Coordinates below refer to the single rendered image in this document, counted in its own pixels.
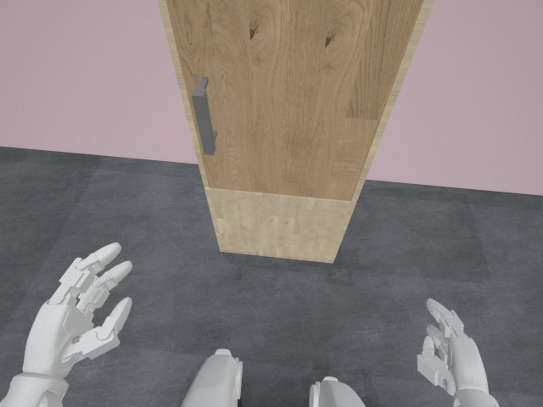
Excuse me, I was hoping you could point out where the left robot thigh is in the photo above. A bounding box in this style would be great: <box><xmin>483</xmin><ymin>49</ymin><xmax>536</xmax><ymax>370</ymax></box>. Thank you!
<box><xmin>181</xmin><ymin>354</ymin><xmax>243</xmax><ymax>407</ymax></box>

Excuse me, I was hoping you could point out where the right robot thigh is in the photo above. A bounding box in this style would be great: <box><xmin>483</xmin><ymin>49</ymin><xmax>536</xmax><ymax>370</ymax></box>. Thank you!
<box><xmin>309</xmin><ymin>380</ymin><xmax>366</xmax><ymax>407</ymax></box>

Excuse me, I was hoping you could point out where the handle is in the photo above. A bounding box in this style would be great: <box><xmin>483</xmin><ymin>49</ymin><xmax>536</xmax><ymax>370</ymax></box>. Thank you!
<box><xmin>192</xmin><ymin>76</ymin><xmax>217</xmax><ymax>155</ymax></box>

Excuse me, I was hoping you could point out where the left robot forearm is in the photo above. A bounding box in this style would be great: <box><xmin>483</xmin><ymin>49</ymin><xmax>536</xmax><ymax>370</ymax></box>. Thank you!
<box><xmin>0</xmin><ymin>372</ymin><xmax>69</xmax><ymax>407</ymax></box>

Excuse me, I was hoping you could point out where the cupboard door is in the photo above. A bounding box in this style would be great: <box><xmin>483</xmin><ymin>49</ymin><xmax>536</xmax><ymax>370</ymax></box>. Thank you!
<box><xmin>166</xmin><ymin>0</ymin><xmax>423</xmax><ymax>201</ymax></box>

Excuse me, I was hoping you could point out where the robot thigh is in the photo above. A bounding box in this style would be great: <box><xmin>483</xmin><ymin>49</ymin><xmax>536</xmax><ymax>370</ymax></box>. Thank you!
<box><xmin>181</xmin><ymin>354</ymin><xmax>243</xmax><ymax>407</ymax></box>
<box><xmin>309</xmin><ymin>380</ymin><xmax>366</xmax><ymax>407</ymax></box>

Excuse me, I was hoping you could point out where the right robot forearm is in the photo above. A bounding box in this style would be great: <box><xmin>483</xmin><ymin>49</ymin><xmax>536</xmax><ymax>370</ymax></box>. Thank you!
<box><xmin>452</xmin><ymin>389</ymin><xmax>500</xmax><ymax>407</ymax></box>

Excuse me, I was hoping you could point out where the right robot hand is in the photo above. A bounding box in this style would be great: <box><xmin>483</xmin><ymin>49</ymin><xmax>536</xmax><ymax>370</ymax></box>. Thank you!
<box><xmin>417</xmin><ymin>298</ymin><xmax>489</xmax><ymax>396</ymax></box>

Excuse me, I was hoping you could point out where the left robot hand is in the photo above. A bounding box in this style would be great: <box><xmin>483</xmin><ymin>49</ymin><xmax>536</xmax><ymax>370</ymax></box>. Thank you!
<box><xmin>22</xmin><ymin>243</ymin><xmax>132</xmax><ymax>379</ymax></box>

